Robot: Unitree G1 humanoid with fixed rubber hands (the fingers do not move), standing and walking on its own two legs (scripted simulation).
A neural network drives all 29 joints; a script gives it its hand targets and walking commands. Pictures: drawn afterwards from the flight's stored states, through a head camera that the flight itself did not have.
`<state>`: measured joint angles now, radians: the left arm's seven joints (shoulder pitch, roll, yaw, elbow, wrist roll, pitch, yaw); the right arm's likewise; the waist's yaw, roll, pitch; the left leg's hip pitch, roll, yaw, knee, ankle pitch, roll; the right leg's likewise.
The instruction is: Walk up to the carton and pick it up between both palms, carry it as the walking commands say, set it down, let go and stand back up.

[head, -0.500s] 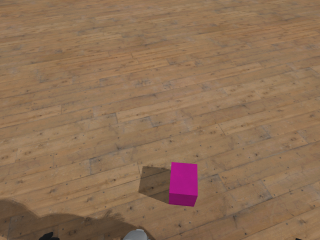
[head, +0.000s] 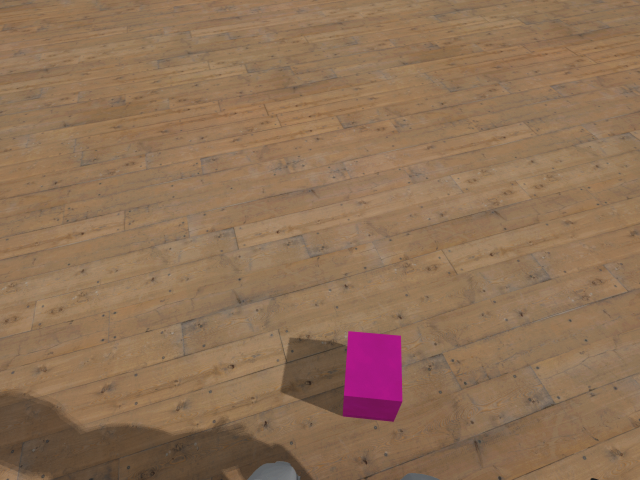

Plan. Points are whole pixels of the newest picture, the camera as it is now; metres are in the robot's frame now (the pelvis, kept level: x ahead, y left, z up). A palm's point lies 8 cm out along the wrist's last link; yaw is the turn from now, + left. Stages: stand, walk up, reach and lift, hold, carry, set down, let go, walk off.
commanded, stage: walk up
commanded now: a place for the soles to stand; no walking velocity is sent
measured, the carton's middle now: (371, 376) +0.48 -0.08 -0.65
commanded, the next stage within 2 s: reach and lift in 1.02 s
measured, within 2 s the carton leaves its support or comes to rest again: neither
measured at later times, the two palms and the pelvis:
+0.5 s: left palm out of the picture +0.09 +0.33 -0.08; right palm out of the picture +0.10 -0.33 -0.09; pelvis +0.02 -0.01 +0.00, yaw +0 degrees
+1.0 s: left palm out of the picture +0.10 +0.33 -0.08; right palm out of the picture +0.11 -0.33 -0.08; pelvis +0.02 +0.00 +0.00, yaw +0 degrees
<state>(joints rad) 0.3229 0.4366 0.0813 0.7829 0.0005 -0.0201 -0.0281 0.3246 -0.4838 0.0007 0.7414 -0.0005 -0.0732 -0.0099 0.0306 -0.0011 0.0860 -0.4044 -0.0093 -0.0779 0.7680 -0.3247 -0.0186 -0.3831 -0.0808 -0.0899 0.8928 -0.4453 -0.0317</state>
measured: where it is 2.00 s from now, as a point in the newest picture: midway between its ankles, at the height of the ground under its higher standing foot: outside the picture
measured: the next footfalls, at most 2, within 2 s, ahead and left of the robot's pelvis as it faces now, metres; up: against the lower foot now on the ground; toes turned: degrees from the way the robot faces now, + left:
none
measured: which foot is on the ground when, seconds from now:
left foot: down 0.00-1.00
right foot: down 0.00-1.00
